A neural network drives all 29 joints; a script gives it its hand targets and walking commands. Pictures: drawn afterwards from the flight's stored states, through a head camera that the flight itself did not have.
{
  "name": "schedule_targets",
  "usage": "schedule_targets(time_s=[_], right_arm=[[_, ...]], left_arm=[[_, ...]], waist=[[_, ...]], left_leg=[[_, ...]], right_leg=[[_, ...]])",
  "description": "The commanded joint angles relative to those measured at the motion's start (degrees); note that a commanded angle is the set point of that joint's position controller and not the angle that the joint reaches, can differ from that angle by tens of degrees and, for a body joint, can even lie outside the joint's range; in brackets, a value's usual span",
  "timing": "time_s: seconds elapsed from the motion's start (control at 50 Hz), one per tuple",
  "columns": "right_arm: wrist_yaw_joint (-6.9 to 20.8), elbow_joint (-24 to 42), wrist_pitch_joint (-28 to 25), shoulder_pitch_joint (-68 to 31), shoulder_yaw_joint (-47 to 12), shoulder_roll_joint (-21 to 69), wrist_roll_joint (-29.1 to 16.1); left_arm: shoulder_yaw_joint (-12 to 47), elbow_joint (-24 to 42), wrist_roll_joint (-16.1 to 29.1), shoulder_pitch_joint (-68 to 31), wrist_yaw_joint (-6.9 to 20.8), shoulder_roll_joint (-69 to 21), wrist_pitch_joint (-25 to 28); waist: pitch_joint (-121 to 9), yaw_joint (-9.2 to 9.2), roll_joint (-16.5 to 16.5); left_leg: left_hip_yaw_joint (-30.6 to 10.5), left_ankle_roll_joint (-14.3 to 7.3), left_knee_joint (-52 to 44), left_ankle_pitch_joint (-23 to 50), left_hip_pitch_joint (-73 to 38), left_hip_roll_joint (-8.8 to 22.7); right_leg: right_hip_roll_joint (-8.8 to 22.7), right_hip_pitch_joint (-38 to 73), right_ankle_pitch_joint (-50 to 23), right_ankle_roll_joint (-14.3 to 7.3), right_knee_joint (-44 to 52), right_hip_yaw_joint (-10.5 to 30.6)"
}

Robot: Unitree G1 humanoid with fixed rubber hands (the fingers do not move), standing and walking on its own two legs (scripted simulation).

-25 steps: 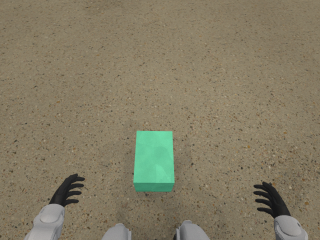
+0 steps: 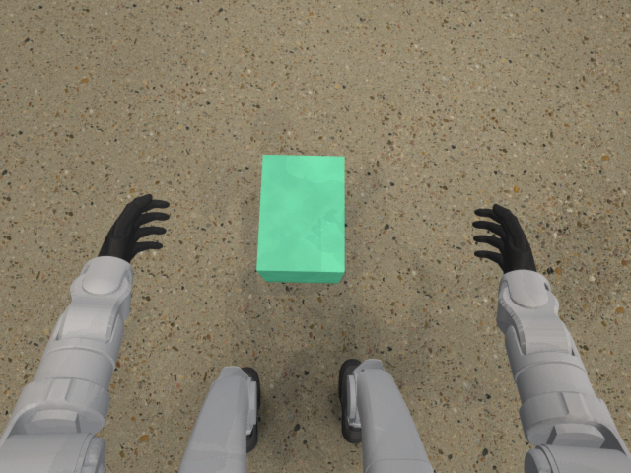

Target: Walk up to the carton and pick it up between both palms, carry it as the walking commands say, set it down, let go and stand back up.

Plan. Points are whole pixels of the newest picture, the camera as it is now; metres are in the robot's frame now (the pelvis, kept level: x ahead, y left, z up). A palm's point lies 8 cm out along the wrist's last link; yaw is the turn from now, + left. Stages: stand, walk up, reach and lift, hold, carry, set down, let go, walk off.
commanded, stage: reach and lift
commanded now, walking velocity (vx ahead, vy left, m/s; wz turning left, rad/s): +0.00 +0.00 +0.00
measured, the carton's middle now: (303, 222) +0.56 +0.03 -0.60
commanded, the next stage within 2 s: none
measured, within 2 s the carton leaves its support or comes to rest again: neither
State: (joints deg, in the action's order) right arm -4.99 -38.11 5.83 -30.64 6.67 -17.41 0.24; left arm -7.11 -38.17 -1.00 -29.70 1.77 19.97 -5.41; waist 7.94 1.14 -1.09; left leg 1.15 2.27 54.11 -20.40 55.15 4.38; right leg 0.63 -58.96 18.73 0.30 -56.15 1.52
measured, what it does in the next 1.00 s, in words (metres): lowers itself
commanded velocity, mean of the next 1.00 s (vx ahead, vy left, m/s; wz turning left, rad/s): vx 0.00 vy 0.00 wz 0.00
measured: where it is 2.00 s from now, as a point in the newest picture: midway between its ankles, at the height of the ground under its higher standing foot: (300, 420)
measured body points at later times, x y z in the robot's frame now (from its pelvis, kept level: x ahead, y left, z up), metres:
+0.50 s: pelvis -0.01 +0.00 -0.03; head +0.31 +0.00 +0.29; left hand +0.51 +0.22 -0.14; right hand +0.51 -0.21 -0.14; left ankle +0.05 +0.17 -0.67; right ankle +0.07 -0.11 -0.67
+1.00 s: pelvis -0.01 +0.01 -0.07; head +0.35 +0.01 +0.21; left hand +0.54 +0.20 -0.21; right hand +0.55 -0.19 -0.21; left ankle +0.05 +0.17 -0.67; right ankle +0.07 -0.11 -0.67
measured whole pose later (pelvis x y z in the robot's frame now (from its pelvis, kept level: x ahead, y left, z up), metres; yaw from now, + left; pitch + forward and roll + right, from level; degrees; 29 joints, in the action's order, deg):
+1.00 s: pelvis -0.01 +0.01 -0.07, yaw +2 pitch +48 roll +3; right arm -4.1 -46.2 9.2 -71.2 18.0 -15.8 0.4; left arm -18.6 -47.1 -1.0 -70.3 -0.9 15.9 -6.2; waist 4.2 0.9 -2.1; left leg 0.0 2.8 66.2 -20.8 92.8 4.0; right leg 0.6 -95.9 18.5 0.3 -66.9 1.7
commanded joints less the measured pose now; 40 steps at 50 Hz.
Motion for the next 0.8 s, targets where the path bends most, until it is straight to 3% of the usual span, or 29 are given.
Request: schedule_targets(time_s=[0.0,0.02,0.1,0.12,0.14,0.16,0.18,0.2,0.22,0.24,0.32,0.34,0.36,0.42,0.44,0.46,0.48,0.5,0.52,0.56,0.58,0.6,0.62,0.64,0.68,0.7,0.74,0.76,0.78], right_arm=[[-0.79,0.89,1.8,-16.65,1.2,2.46,-2.74],[-0.9,2.02,1.82,-17.89,3.48,-0.55,-2.51],[-0.74,-0.29,3.17,-26.92,3.9,-1.58,-4.85],[-0.74,-0.76,3.54,-31.33,4.67,-1.61,-4.29],[-0.93,-2.83,3.59,-29.25,4.02,-0.46,-4.55],[-1.27,-1.25,3.89,-34.51,2.98,0.86,-4.82],[-1.22,-6.48,4.85,-31.63,4.06,-0.22,-4.51],[-1.32,-4.72,4.57,-34.98,4.66,-0.85,-5.33],[-1.93,-2.97,3.87,-38.25,4.8,-2.06,-4.9],[-1.86,-2.4,3.87,-41.33,5.64,-1.48,-5.49],[-1.74,-6.64,4.41,-43.46,6.33,-1.25,-4.88],[-2.0,-3.59,4.37,-46.3,6.26,-2.79,-3.94],[-1.68,-1.98,3.62,-47.11,5.25,-0.8,-5.85],[-1.8,-2.83,3.78,-48.13,8.32,-3.87,-3.34],[-2.36,-1.95,3.93,-48.57,8.58,-4.41,-3.17],[-2.01,-0.48,3.25,-53.46,8.06,-3.34,-4.36],[-1.52,-4.56,3.51,-50.32,7.81,-1.93,-3.43],[-0.67,-3.78,3.19,-52.46,6.96,-0.5,-4.71],[-0.64,-3.11,3.11,-52.4,8.11,-1.01,-4.09],[-0.11,-6.7,3.33,-55.66,8.7,-0.38,-1.71],[-0.27,-3.07,3.15,-56.28,8.84,0.29,-2.22],[0.08,-4.71,2.97,-56.11,10.28,-0.77,-1.28],[0.8,-7.67,2.86,-53.99,9.5,1.75,-2.06],[0.49,-5.53,2.87,-54.51,10.02,0.55,0.12],[0.77,-5.86,2.91,-55.27,12.38,1.59,0.92],[1.2,-5.99,2.84,-55.2,12.3,2.68,1.05],[1.14,-1.47,1.91,-56.78,10.75,2.85,0.78],[1.45,-2.87,1.86,-57.02,12.4,1.89,0.31],[1.34,-3.33,1.56,-55.69,12.04,2.48,0.79]], left_arm=[[-10.61,-4.69,3.99,-14.03,-0.09,8.05,-0.31],[-11.21,-4.63,3.54,-15.85,-0.02,9.89,-0.38],[-11.25,-4.92,3.81,-26.37,-0.72,10.45,-1.61],[-10.87,-6.48,4.94,-28.7,-0.78,8.38,-2.12],[-11.09,-8.14,4.45,-26.4,-0.94,7.66,-2.0],[-12.94,-7.74,3.82,-32.08,-0.54,10.47,-1.68],[-12.63,-11.0,3.74,-30.82,-1.01,8.9,-2.79],[-14.02,-9.18,2.74,-34.51,-1.3,10.68,-2.37],[-13.69,-7.61,3.51,-38.78,-1.26,10.67,-2.03],[-13.88,-8.25,3.43,-40.58,-1.65,10.97,-1.81],[-13.34,-11.14,2.9,-42.49,-2.25,7.83,-2.22],[-13.69,-9.75,3.08,-44.56,-2.38,8.79,-2.52],[-14.26,-12.46,2.48,-42.35,-2.58,8.03,-2.03],[-15.78,-6.96,2.22,-46.84,-3.58,9.25,-1.89],[-17.68,-6.75,0.97,-46.61,-3.77,11.71,-2.05],[-14.73,-4.69,2.62,-51.67,-3.21,8.46,-1.55],[-14.42,-8.18,2.31,-47.85,-3.32,6.58,-1.51],[-14.99,-8.35,1.35,-48.62,-3.24,6.0,-1.09],[-16.12,-4.84,0.41,-50.69,-3.5,7.02,-1.0],[-14.74,-9.47,1.41,-52.03,-3.22,3.39,-1.63],[-17.13,-5.54,-0.14,-53.97,-2.96,5.94,-0.99],[-17.29,-6.06,-0.78,-52.0,-3.4,5.51,-1.17],[-18.14,-8.01,-1.91,-51.35,-3.14,4.73,-1.06],[-20.23,-6.53,-2.73,-51.5,-3.7,5.67,-0.74],[-19.2,-5.84,-3.86,-53.7,-2.98,4.26,-0.77],[-19.23,-7.62,-3.73,-53.12,-2.57,3.25,-0.95],[-19.73,-2.74,-4.94,-53.2,-2.72,4.01,0.05],[-16.34,-3.01,-2.88,-53.76,-2.6,1.01,-0.62],[-18.16,-4.25,-3.67,-52.89,-2.51,2.35,-0.1]], waist=[[-42.19,-4.14,-5.03],[-43.67,-3.4,-5.19],[-48.37,-5.21,-1.09],[-49.45,-3.49,-2.69],[-50.21,-3.79,-3.09],[-50.23,-6.31,-4.32],[-51.47,-3.72,-3.55],[-52.52,-7.09,-2.43],[-56.31,-5.26,-2.74],[-56.5,-6.31,-1.19],[-60.84,-5.27,-1.22],[-63.58,-4.75,-3.55],[-65.23,-7.76,-3.89],[-76.26,-6.06,-4.64],[-76.84,-7.33,-4.84],[-71.79,-5.92,-2.1],[-68.8,-5.3,-3.3],[-67.4,-7.87,-2.26],[-72.93,-7.53,-1.86],[-66.67,-5.05,-3.59],[-70.68,-7.06,-3.1],[-70.49,-7.03,-2.63],[-68.41,-9.12,-1.46],[-73.8,-7.4,-5.56],[-68.2,-7.18,-1.0],[-66.91,-6.6,-2.19],[-73.68,-8.44,-2.95],[-74.17,-5.22,-0.36],[-73.88,-6.6,-1.79]], left_leg=[[2.68,-2.42,-1.17,6.66,8.3,-8.86],[2.69,-2.49,-1.24,7.24,7.26,-8.86],[2.15,-1.95,-1.09,5.63,5.91,-8.49],[2.24,-2.08,-0.18,6.11,6.24,-8.51],[3.13,-2.02,0.15,7.73,8.81,-9.09],[3.32,-2.67,0.52,5.6,11.61,-8.6],[2.62,-2.17,-0.13,6.0,9.1,-9.19],[3.39,-2.15,0.52,5.63,10.11,-8.59],[3.36,-2.03,1.99,6.54,11.1,-8.74],[3.77,-2.23,2.12,8.47,11.2,-8.7],[4.27,-1.94,2.52,11.91,10.95,-9.18],[3.41,-1.93,2.55,12.97,9.51,-9.37],[3.57,-2.51,2.71,17.14,11.65,-9.57],[3.57,-1.61,3.28,21.63,9.16,-9.95],[4.56,-1.76,3.6,21.74,9.98,-10.04],[4.32,-1.41,3.29,20.54,13.8,-9.45],[3.82,-1.23,2.71,21.1,14.4,-9.93],[4.28,-1.52,2.56,22.82,13.28,-9.77],[4.36,-0.99,2.61,23.82,10.38,-9.8],[3.52,-0.73,2.3,20.72,13.82,-9.7],[5.08,-0.9,3.09,22.72,12.43,-9.65],[4.35,-1.01,2.99,25.1,11.47,-9.86],[5.03,-1.21,2.83,27.63,12.88,-9.57],[5.28,-0.95,4.0,26.9,13.19,-9.99],[4.73,-0.77,3.17,24.58,14.98,-10.08],[4.49,-1.31,3.87,25.21,12.57,-9.85],[4.1,-1.35,5.29,29.75,10.62,-10.15],[3.49,-1.3,5.76,29.93,8.96,-9.85],[3.42,-1.62,6.26,29.6,10.74,-9.88]], right_leg=[[-1.43,28.71,-18.51,3.75,2.65,1.16],[-2.4,28.38,-18.36,3.33,2.79,0.55],[-2.61,23.47,-13.97,2.56,1.45,-0.67],[-2.89,22.2,-12.85,2.94,0.86,-1.09],[-2.54,25.08,-16.91,2.39,1.39,-0.26],[-2.52,24.09,-15.06,2.92,0.88,0.66],[-3.22,21.85,-14.0,3.16,0.33,-1.46],[-3.22,21.15,-12.4,2.67,-0.1,-0.87],[-2.95,23.24,-15.58,2.42,-0.42,0.44],[-3.37,22.43,-18.31,2.23,-1.62,0.54],[-4.11,19.62,-20.14,1.83,-2.19,-0.97],[-4.32,20.53,-21.27,2.06,-2.6,-1.28],[-4.13,22.76,-27.46,1.92,-3.56,-0.3],[-4.43,26.56,-33.04,2.12,-4.81,-0.52],[-4.18,28.91,-34.06,1.96,-4.79,-0.07],[-4.01,26.99,-34.05,1.75,-4.48,1.13],[-3.78,24.94,-34.52,1.92,-4.37,0.44],[-4.24,22.99,-34.92,1.91,-4.41,0.78],[-4.59,25.44,-35.7,1.93,-4.34,0.28],[-4.49,20.31,-31.87,2.58,-4.21,-1.41],[-4.36,22.84,-34.14,2.6,-3.86,-0.37],[-4.39,21.61,-35.4,2.45,-4.75,-0.48],[-4.55,20.84,-38.68,2.42,-4.38,0.31],[-4.6,25.14,-39.93,2.77,-4.74,-0.06],[-4.32,19.45,-37.69,2.95,-4.48,0.12],[-4.71,14.97,-34.45,3.34,-3.61,-0.71],[-4.52,19.67,-40.78,2.91,-6.24,-0.61],[-4.48,17.32,-39.8,2.59,-6.19,-1.44],[-4.11,16.68,-39.75,2.64,-5.92,-0.69]])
